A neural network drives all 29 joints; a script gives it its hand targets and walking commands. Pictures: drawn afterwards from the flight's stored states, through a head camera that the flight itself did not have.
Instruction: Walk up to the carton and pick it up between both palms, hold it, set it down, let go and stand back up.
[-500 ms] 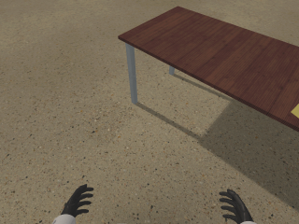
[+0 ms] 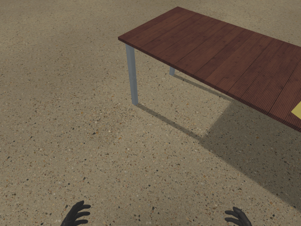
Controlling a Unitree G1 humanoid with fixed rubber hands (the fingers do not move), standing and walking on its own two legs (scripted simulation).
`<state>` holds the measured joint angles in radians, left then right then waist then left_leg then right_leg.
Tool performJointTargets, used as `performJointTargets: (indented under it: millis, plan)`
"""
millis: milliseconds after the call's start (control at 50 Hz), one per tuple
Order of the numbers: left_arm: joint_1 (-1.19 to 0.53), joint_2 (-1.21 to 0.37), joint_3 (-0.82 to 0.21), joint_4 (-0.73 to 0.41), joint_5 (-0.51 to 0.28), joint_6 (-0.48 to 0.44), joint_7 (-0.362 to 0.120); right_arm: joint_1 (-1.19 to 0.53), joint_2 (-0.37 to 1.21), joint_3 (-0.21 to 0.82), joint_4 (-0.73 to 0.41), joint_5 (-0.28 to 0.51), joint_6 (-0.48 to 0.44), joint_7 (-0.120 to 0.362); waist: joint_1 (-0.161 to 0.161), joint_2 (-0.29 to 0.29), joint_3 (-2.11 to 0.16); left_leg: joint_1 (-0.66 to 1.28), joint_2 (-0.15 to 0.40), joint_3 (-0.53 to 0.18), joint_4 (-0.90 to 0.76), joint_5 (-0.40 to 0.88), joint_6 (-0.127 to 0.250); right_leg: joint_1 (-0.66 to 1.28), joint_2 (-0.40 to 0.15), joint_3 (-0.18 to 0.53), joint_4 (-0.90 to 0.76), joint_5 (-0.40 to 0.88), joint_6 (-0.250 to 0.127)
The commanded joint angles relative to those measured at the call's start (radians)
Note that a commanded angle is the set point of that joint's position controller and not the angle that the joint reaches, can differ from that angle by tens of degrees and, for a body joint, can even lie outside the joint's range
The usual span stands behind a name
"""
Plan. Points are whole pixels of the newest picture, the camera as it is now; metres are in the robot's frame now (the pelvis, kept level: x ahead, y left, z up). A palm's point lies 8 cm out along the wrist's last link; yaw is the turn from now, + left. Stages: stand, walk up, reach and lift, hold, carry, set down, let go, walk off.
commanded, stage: stand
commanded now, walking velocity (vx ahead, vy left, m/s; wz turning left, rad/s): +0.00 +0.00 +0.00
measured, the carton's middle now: out of the picture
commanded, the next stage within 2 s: none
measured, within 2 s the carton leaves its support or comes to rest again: neither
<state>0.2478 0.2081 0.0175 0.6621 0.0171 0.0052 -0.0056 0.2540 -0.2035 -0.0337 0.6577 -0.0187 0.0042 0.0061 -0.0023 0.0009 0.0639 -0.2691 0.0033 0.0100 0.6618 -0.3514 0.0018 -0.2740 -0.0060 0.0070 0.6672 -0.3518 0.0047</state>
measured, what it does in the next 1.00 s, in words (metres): stands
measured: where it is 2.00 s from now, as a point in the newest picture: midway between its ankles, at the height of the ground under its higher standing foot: outside the picture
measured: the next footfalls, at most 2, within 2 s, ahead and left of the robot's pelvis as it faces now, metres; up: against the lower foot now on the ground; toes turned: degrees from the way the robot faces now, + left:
none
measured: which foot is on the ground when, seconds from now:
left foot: down 0.00-1.00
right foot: down 0.00-1.00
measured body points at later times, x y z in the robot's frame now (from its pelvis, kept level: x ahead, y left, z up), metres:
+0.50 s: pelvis -0.02 +0.00 +0.00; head -0.01 +0.00 +0.45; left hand +0.09 +0.24 -0.11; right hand +0.09 -0.24 -0.11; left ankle +0.00 +0.12 -0.72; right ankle +0.01 -0.12 -0.72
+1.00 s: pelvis -0.02 +0.00 +0.01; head -0.01 -0.01 +0.46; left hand +0.07 +0.24 -0.11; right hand +0.06 -0.25 -0.12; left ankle +0.00 +0.12 -0.72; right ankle +0.01 -0.12 -0.72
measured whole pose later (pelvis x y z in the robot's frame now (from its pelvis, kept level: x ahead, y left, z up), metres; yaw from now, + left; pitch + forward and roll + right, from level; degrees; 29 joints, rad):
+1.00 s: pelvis -0.02 +0.00 +0.01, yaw -1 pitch -2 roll +0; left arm 0.32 0.22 0.00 0.73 0.01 0.00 0.00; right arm 0.31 -0.22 -0.02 0.74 -0.01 0.00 0.00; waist 0.00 0.00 0.04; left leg -0.26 0.00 0.02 0.58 -0.28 0.00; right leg -0.27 0.00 0.02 0.60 -0.29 0.00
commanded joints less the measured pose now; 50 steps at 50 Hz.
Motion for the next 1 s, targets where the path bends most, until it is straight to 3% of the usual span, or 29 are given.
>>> performJointTargets:
  millis: [0, 20, 80, 340, 420, 620, 680, 740, 980]
  plan:
    - [-0.023, 0.126, 0.046, -0.122, -0.001, -0.035, 0.009, -0.017, -0.131, -0.04, -0.117, 0.002, -0.033, -0.007, -0.001, -0.01, -0.099, 0.017, 0.074, -0.086, -0.136, 0.221, 0.036, 0.021, -0.07, 0.068, -0.136, 0.213, -0.033]
    - [-0.017, 0.12, 0.046, -0.121, -0.002, -0.034, 0.008, -0.021, -0.136, -0.04, -0.119, 0.003, -0.032, -0.008, 0.004, 0.014, -0.086, 0.008, 0.075, -0.084, -0.144, 0.2, 0.037, 0.014, -0.071, 0.074, -0.14, 0.2, -0.031]
    - [-0.008, 0.128, 0.045, -0.112, -0.004, -0.033, 0.007, -0.017, -0.132, -0.041, -0.118, 0.004, -0.031, -0.007, 0.0, -0.011, -0.069, 0.003, 0.076, -0.097, -0.151, 0.181, 0.039, 0.006, -0.069, 0.07, -0.149, 0.176, -0.029]
    - [0.007, 0.134, 0.043, -0.099, -0.007, -0.036, 0.007, -0.008, -0.137, -0.035, -0.096, 0.002, -0.035, -0.009, 0.0, -0.009, -0.063, 0.016, 0.073, -0.088, -0.165, 0.151, 0.035, -0.004, -0.074, 0.081, -0.184, 0.137, -0.035]
    - [0.022, 0.134, 0.043, -0.088, -0.004, -0.033, 0.006, 0.004, -0.142, -0.037, -0.086, 0.003, -0.032, -0.009, 0.003, 0.003, -0.042, -0.017, 0.079, -0.103, -0.202, 0.052, 0.038, -0.015, -0.071, 0.085, -0.194, 0.07, -0.036]
    - [0.045, 0.144, 0.039, -0.062, -0.007, -0.04, 0.009, 0.026, -0.141, -0.034, -0.056, 0.003, -0.036, -0.01, -0.002, -0.021, -0.047, 0.009, 0.074, -0.097, -0.196, 0.096, 0.034, -0.019, -0.075, 0.095, -0.213, 0.085, -0.038]
    - [0.06, 0.143, 0.036, -0.056, -0.006, -0.037, 0.009, 0.031, -0.148, -0.033, -0.047, 0.007, -0.036, -0.011, 0.002, 0.023, -0.039, -0.011, 0.082, -0.105, -0.214, 0.07, 0.038, -0.016, -0.07, 0.091, -0.199, 0.088, -0.035]
    - [0.067, 0.144, 0.037, -0.051, -0.004, -0.035, 0.01, 0.039, -0.142, -0.033, -0.042, 0.007, -0.033, -0.012, 0.001, -0.009, -0.018, -0.024, 0.079, -0.107, -0.218, 0.052, 0.034, -0.023, -0.07, 0.093, -0.208, 0.075, -0.036]
    - [0.077, 0.151, 0.033, -0.031, -0.006, -0.036, 0.012, 0.057, -0.149, -0.027, -0.013, 0.007, -0.032, -0.013, -0.001, -0.012, -0.007, -0.013, 0.077, -0.096, -0.217, 0.055, 0.032, -0.039, -0.076, 0.11, -0.231, 0.061, -0.04]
